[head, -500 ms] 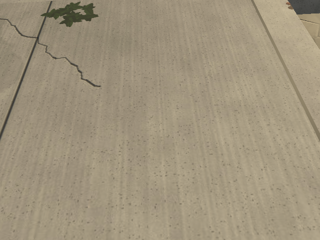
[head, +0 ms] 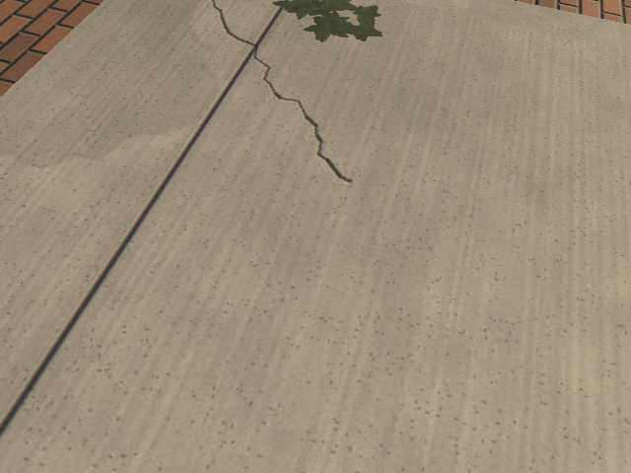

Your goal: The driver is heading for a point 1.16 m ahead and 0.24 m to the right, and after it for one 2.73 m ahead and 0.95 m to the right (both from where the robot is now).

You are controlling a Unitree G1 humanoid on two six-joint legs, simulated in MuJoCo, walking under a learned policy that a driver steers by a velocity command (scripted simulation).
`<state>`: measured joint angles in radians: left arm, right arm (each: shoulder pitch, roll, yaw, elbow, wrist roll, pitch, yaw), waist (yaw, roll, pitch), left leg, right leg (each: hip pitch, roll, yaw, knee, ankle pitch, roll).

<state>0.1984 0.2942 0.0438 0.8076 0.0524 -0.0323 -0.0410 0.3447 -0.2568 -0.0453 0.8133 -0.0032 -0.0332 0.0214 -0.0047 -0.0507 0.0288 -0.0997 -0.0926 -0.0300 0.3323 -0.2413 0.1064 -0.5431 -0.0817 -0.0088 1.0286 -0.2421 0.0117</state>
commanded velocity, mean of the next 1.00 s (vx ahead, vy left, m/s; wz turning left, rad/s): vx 0.49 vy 0.00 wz -0.35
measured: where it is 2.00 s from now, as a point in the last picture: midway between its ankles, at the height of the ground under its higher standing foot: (407, 273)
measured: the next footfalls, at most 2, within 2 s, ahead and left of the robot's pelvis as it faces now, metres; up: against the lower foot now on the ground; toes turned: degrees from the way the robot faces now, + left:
right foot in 0.30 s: +0.36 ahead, -0.07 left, +0.00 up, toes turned -5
left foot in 0.82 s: +0.67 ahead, +0.05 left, +0.00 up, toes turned -22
